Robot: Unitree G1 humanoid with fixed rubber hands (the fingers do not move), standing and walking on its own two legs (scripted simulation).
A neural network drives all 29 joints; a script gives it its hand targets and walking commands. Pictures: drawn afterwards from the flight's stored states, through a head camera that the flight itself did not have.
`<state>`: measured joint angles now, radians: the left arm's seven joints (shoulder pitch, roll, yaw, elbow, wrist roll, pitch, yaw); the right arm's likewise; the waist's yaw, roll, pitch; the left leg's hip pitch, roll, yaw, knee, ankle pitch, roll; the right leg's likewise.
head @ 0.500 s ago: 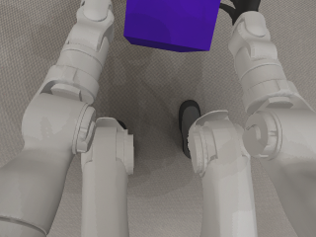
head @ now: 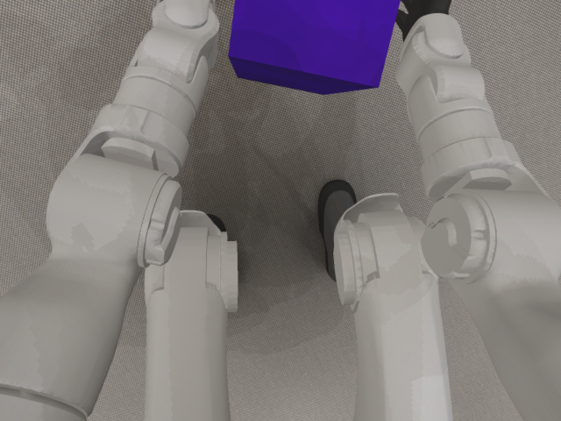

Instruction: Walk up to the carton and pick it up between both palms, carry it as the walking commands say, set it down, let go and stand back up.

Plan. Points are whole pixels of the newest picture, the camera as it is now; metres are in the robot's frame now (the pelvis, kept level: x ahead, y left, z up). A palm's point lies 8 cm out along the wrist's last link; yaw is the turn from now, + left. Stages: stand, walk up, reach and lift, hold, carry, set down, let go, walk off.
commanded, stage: reach and lift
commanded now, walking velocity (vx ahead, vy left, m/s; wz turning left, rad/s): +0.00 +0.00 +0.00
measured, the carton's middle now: (302, 13) +0.53 -0.06 -0.27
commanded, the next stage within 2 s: none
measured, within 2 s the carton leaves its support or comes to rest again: leaves its support in 0.26 s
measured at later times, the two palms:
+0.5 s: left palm out of the picture +0.54 +0.05 -0.18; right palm (432, 35) +0.48 -0.19 -0.18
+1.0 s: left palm out of the picture +0.55 +0.04 -0.14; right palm (453, 23) +0.49 -0.19 -0.15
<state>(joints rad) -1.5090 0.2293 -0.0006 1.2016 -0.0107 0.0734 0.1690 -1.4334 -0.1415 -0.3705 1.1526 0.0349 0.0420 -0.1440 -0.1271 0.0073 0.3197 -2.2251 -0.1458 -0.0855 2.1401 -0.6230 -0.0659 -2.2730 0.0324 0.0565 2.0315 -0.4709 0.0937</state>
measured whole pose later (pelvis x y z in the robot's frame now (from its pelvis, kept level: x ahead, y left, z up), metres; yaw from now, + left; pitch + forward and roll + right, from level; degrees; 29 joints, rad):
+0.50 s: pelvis +0.00 +0.00 -0.01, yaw +3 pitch +37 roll -3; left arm -1.54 0.17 0.07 1.25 0.05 0.16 0.19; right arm -1.31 -0.06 -0.53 0.92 -0.13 0.21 -0.13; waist -0.16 0.05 0.33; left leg -2.20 -0.21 -0.10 2.16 -0.61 -0.09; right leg -2.22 0.07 0.10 2.08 -0.52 0.14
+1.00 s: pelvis -0.02 -0.01 +0.02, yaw +4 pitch +30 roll -3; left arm -1.65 0.19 0.02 1.12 0.01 0.24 0.21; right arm -1.39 -0.04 -0.57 0.71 -0.13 0.31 -0.17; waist -0.15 0.04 0.54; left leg -2.04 -0.22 -0.11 2.10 -0.57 -0.10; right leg -2.05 0.10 0.11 2.02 -0.49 0.15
